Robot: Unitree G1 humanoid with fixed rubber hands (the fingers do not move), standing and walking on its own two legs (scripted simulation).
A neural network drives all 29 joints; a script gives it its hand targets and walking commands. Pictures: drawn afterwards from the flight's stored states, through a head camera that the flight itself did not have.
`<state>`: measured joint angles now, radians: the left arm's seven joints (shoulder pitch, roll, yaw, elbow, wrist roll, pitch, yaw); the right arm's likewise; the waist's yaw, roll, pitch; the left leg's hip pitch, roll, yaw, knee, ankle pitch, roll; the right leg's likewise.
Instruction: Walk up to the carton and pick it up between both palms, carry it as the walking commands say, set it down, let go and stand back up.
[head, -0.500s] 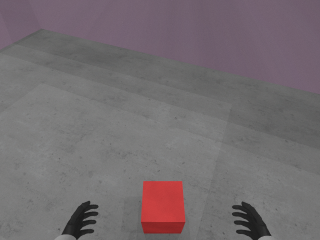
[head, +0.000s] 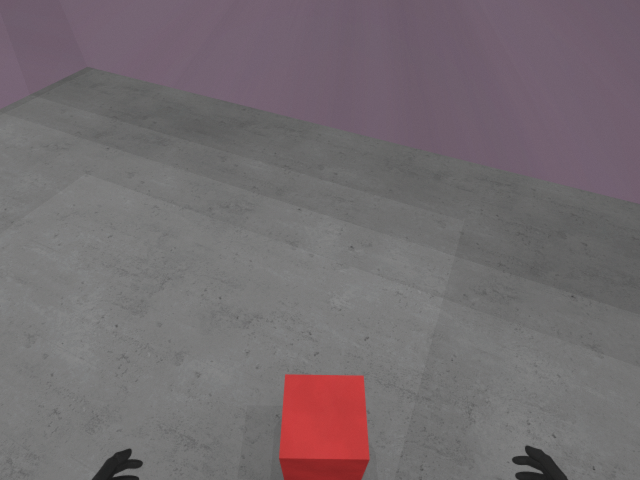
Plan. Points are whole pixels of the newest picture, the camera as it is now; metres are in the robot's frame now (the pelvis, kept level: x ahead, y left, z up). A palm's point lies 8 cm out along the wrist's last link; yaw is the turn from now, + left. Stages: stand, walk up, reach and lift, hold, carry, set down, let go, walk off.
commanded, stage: stand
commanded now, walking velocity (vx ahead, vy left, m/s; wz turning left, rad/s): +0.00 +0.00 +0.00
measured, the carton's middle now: (323, 429) +0.39 +0.00 -0.65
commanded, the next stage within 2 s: none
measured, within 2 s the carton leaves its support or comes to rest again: neither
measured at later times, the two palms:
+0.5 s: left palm out of the picture +0.09 +0.30 -0.09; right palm out of the picture +0.10 -0.30 -0.09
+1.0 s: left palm out of the picture +0.07 +0.30 -0.10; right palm out of the picture +0.07 -0.31 -0.09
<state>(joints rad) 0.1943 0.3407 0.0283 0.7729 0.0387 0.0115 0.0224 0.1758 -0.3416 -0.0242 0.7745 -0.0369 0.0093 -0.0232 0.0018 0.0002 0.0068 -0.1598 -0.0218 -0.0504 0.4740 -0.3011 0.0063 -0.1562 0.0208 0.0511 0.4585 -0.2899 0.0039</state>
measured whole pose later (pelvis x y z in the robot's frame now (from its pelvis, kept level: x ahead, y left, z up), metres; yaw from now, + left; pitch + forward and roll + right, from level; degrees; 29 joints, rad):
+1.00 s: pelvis -0.02 +0.00 +0.01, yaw +0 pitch -3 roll +0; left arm 0.15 0.38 0.01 1.00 0.02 0.00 0.01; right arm 0.14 -0.38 0.00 1.00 -0.02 -0.01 -0.02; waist 0.00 0.00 0.02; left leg -0.10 -0.02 -0.05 0.37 -0.22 0.00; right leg -0.10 0.02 0.05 0.36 -0.21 0.00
